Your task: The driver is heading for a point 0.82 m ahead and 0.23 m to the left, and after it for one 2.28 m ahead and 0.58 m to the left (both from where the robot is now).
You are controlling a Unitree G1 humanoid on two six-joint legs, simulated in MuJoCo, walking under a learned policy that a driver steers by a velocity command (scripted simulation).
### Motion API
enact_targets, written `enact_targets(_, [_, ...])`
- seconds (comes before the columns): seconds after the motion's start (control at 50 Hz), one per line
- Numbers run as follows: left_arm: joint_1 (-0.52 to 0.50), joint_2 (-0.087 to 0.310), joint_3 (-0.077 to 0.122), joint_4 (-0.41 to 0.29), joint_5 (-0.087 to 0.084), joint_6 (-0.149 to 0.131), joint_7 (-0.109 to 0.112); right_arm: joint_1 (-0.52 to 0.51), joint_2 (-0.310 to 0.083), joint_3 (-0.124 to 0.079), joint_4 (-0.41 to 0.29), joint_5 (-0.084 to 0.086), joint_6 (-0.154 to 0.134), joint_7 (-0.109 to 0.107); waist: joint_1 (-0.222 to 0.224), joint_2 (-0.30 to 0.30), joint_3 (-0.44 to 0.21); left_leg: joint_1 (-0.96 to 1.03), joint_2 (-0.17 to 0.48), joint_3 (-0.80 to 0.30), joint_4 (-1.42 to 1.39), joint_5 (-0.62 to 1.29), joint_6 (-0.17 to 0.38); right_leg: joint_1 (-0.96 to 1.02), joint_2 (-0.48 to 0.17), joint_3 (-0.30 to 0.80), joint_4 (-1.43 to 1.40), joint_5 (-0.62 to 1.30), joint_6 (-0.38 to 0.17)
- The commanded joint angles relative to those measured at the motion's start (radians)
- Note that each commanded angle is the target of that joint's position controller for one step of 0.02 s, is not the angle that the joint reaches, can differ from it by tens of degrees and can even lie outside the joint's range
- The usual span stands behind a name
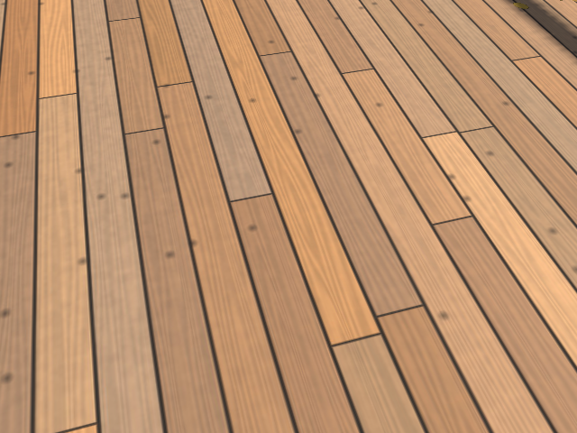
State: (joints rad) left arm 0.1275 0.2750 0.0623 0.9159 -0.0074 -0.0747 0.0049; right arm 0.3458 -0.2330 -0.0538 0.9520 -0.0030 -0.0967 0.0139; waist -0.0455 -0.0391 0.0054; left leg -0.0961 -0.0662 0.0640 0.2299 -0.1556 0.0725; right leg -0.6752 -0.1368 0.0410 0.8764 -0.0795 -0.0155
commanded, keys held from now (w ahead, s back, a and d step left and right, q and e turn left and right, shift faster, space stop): w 0.30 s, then w+q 0.70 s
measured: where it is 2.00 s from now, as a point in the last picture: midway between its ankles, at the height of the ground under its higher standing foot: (180, 252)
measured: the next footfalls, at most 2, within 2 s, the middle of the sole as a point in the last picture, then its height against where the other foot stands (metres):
right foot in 0.24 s outside the picture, level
left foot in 0.82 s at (240, 390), level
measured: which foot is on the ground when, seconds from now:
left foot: down 0.00-0.26, up 0.28-0.80, down 0.82-1.00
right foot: up 0.00-0.22, down 0.24-0.80, up 0.82-1.00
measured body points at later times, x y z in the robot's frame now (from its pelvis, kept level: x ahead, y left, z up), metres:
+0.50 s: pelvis +0.29 -0.07 +0.00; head +0.30 -0.08 +0.45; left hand +0.31 +0.20 -0.14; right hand +0.40 -0.34 -0.13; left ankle +0.34 +0.10 -0.67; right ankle +0.29 -0.15 -0.75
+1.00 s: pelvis +0.56 +0.03 -0.01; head +0.59 +0.04 +0.44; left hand +0.61 +0.33 -0.12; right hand +0.74 -0.21 -0.12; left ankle +0.57 +0.09 -0.75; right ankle +0.61 -0.15 -0.67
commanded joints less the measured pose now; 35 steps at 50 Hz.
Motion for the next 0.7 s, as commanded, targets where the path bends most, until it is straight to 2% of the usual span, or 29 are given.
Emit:
enact_targets(0.02, [-0.060, 0.024, 0.001, -0.058, 0.001, -0.011, -0.007, -0.013, -0.155, -0.030, -0.048, 0.007, -0.010, -0.017, 0.015, 0.096, 0.046, -0.048, 0.245, -0.126, -0.132, 0.190, 0.132, 0.020, 0.014, -0.020, -0.179, 0.169, 0.010])
enact_targets(0.1, [-0.179, 0.023, -0.007, -0.096, -0.009, -0.017, -0.023, 0.064, -0.165, -0.034, -0.006, 0.017, 0.000, -0.021, -0.023, 0.094, 0.078, 0.047, 0.275, -0.118, -0.113, 0.165, 0.125, 0.022, 0.044, -0.036, -0.306, 0.187, 0.001])
enact_targets(0.16, [-0.218, 0.042, -0.005, -0.125, -0.013, -0.027, -0.041, 0.080, -0.174, -0.042, 0.013, 0.021, 0.017, -0.027, -0.014, 0.100, 0.084, 0.160, 0.327, -0.132, -0.051, 0.228, 0.112, 0.002, 0.052, -0.026, -0.357, 0.096, -0.032])
enact_targets(0.2, [-0.166, 0.072, 0.006, -0.118, -0.014, -0.033, -0.047, 0.058, -0.188, -0.048, 0.011, 0.022, 0.027, -0.031, 0.026, 0.122, 0.046, 0.194, 0.336, -0.129, 0.023, 0.389, 0.093, 0.102, 0.081, -0.051, -0.376, 0.021, -0.057])
enact_targets(0.22, [-0.081, 0.097, 0.021, -0.095, -0.013, -0.034, -0.045, 0.034, -0.191, -0.049, 0.006, 0.022, 0.032, -0.031, 0.078, 0.132, -0.008, 0.184, 0.314, -0.105, 0.125, 0.555, 0.076, 0.236, 0.116, -0.083, -0.391, 0.009, -0.077])
enact_targets(0.24, [0.087, 0.144, 0.047, -0.041, -0.010, -0.033, -0.039, 0.027, -0.168, -0.039, -0.001, 0.017, 0.037, -0.031, 0.150, 0.115, -0.110, 0.114, 0.257, -0.066, 0.318, 0.613, 0.048, 0.470, 0.130, -0.091, -0.389, 0.029, -0.107])
enact_targets(0.26, [0.272, 0.222, 0.069, -0.004, 0.002, -0.031, -0.030, 0.045, -0.135, -0.021, -0.026, -0.002, 0.037, -0.033, 0.199, -0.006, -0.262, -0.106, 0.189, -0.018, 0.643, 0.323, 0.009, 0.783, -0.061, 0.134, -0.364, 0.038, -0.176])
enact_targets(0.28, [0.323, 0.267, 0.077, 0.021, 0.000, -0.025, -0.036, 0.170, 0.003, 0.016, -0.024, 0.003, 0.014, -0.019, 0.125, -0.271, -0.374, -0.501, 0.001, -0.063, 0.965, -0.372, -0.050, 1.086, -0.257, 0.611, -0.495, -0.179, -0.331])
enact_targets(0.3, [0.298, 0.170, 0.048, 0.011, -0.009, -0.028, -0.037, 0.096, -0.105, -0.006, -0.019, 0.027, -0.010, -0.016, 0.162, -0.161, -0.328, -0.613, 0.045, -0.193, 1.080, -0.430, -0.030, 1.055, -0.230, 0.653, -0.566, -0.284, -0.292])
enact_targets(0.32, [0.209, 0.128, 0.036, -0.008, -0.007, -0.032, -0.032, 0.006, -0.154, -0.020, -0.047, 0.054, -0.023, -0.014, 0.151, -0.116, -0.192, -0.673, 0.092, -0.184, 1.093, -0.343, -0.011, 0.926, -0.212, 0.495, -0.581, -0.237, -0.246])
enact_targets(0.34, [0.125, 0.106, 0.028, -0.027, 0.000, -0.035, -0.030, -0.039, -0.154, -0.021, -0.054, 0.054, -0.025, -0.021, 0.117, -0.025, -0.122, -0.630, 0.148, -0.160, 1.050, -0.244, -0.010, 0.778, -0.184, 0.376, -0.609, -0.136, -0.221])
enact_targets(0.36, [0.076, 0.075, 0.020, -0.032, 0.009, -0.039, -0.031, -0.060, -0.146, -0.029, -0.054, 0.040, -0.017, -0.028, 0.091, -0.004, -0.066, -0.588, 0.178, -0.158, 0.993, -0.186, -0.014, 0.659, -0.154, 0.287, -0.644, -0.068, -0.207])
enact_targets(0.38, [0.057, 0.054, 0.014, -0.026, 0.020, -0.044, -0.032, -0.036, -0.129, -0.033, -0.049, 0.037, -0.002, -0.029, 0.059, -0.029, -0.054, -0.522, 0.205, -0.171, 0.959, -0.147, -0.013, 0.587, -0.131, 0.221, -0.675, -0.037, -0.192])
enact_targets(0.4, [0.057, 0.046, 0.013, -0.018, 0.022, -0.047, -0.033, -0.015, -0.104, -0.032, -0.042, 0.038, 0.013, -0.029, 0.046, -0.041, -0.043, -0.490, 0.211, -0.173, 0.935, -0.130, -0.016, 0.547, -0.117, 0.176, -0.705, -0.024, -0.189])
enact_targets(0.44, [0.077, 0.069, 0.020, 0.001, 0.022, -0.054, -0.025, -0.022, -0.079, -0.031, -0.048, 0.039, 0.034, -0.030, 0.035, -0.034, -0.006, -0.512, 0.216, -0.177, 0.895, -0.086, -0.025, 0.507, -0.113, 0.096, -0.747, 0.029, -0.194])
enact_targets(0.48, [0.095, 0.091, 0.027, 0.012, 0.025, -0.055, -0.013, -0.072, -0.084, -0.036, -0.068, 0.033, 0.042, -0.030, 0.040, -0.011, 0.021, -0.583, 0.211, -0.196, 0.823, 0.006, -0.038, 0.522, -0.112, 0.035, -0.766, 0.083, -0.191])
enact_targets(0.52, [0.105, 0.097, 0.027, 0.017, 0.026, -0.052, -0.002, -0.112, -0.081, -0.038, -0.084, 0.028, 0.039, -0.025, 0.047, -0.007, 0.031, -0.616, 0.198, -0.197, 0.724, 0.116, -0.045, 0.547, -0.099, -0.032, -0.772, 0.130, -0.175])
enact_targets(0.58, [0.112, 0.104, 0.025, 0.016, 0.021, -0.047, 0.009, -0.202, -0.065, -0.029, -0.115, 0.023, 0.033, -0.008, 0.073, -0.006, 0.052, -0.581, 0.183, -0.127, 0.555, 0.251, -0.045, 0.553, -0.072, -0.133, -0.784, 0.154, -0.144])
enact_targets(0.64, [0.180, 0.118, 0.029, 0.037, 0.012, -0.034, 0.016, -0.305, -0.044, -0.015, -0.164, 0.021, 0.033, 0.010, 0.115, 0.013, 0.087, -0.609, 0.175, -0.078, 0.455, 0.262, -0.033, 0.647, -0.100, -0.176, -0.768, 0.190, -0.138])
enact_targets(0.7, [0.218, 0.133, 0.035, 0.049, 0.002, -0.007, 0.018, -0.368, -0.045, -0.012, -0.217, 0.024, 0.035, 0.032, 0.125, 0.011, 0.102, -0.660, 0.157, -0.036, 0.404, 0.159, -0.011, 0.782, -0.144, -0.203, -0.695, 0.307, -0.132])
Over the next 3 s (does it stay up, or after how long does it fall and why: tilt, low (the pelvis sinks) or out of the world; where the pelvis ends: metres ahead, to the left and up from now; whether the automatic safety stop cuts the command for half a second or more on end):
stays up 1.51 0.57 -0.01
